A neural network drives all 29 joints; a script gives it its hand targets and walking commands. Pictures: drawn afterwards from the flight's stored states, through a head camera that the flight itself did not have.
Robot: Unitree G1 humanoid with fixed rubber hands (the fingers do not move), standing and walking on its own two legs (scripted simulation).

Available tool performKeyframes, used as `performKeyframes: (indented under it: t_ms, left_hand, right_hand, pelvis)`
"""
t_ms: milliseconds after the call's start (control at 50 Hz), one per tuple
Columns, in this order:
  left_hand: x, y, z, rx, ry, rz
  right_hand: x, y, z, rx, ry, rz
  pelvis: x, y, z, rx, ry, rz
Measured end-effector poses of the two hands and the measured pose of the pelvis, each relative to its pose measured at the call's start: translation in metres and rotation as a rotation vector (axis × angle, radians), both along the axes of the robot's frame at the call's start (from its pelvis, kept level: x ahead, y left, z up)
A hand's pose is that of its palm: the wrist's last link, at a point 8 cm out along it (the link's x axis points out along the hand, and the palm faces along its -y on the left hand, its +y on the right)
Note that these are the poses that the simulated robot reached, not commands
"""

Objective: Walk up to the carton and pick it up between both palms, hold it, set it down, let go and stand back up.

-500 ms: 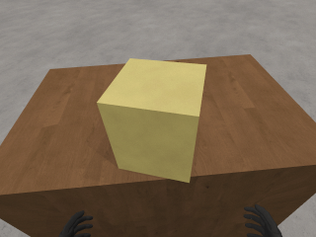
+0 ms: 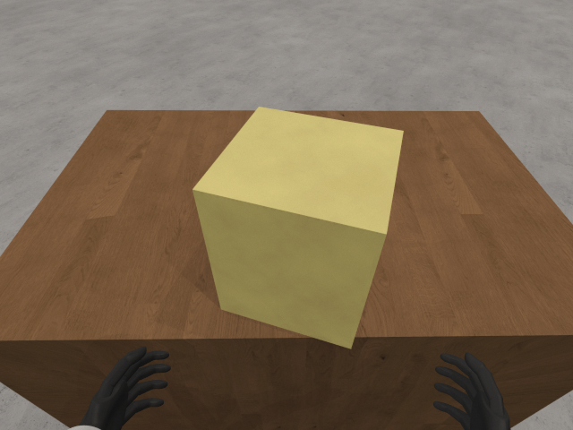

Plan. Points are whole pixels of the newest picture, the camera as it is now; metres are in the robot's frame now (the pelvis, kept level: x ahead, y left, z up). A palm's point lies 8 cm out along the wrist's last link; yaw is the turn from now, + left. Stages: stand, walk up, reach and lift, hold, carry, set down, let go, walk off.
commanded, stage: reach and lift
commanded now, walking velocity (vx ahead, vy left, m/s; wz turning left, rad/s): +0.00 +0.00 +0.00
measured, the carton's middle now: (304, 227) +0.40 +0.01 +0.10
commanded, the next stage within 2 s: none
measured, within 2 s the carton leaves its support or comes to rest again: neither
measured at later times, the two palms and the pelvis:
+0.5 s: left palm (108, 353) +0.21 +0.24 +0.07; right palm (464, 373) +0.19 -0.16 +0.09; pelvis +0.04 +0.03 +0.00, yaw -1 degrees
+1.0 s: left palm (129, 293) +0.27 +0.22 +0.11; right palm (485, 334) +0.22 -0.19 +0.11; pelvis +0.02 +0.03 +0.00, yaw -2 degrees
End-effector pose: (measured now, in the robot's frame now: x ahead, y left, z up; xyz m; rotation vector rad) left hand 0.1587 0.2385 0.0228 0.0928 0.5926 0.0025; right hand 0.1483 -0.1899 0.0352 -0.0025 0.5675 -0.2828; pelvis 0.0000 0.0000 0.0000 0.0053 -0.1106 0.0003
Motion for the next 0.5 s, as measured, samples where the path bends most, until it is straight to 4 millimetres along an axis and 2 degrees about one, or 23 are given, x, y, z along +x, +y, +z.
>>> performKeyframes:
  t_ms: [120, 260, 500]
  left_hand:
    - [0.013, 0.005, 0.009, -0.015, -0.016, -0.015]
    - [0.022, 0.006, 0.020, -0.032, -0.066, -0.053]
    - [0.056, 0.003, 0.047, -0.067, -0.194, -0.125]
  right_hand:
    - [0.021, 0.011, 0.011, 0.013, -0.040, -0.009]
    - [0.026, 0.017, 0.024, 0.004, -0.081, -0.053]
    - [0.044, 0.030, 0.053, 0.005, -0.226, -0.051]
  pelvis:
    - [0.013, 0.008, 0.002, -0.006, 0.013, -0.008]
    - [0.028, 0.019, 0.002, -0.019, 0.042, -0.010]
    - [0.043, 0.035, 0.003, -0.035, 0.076, -0.018]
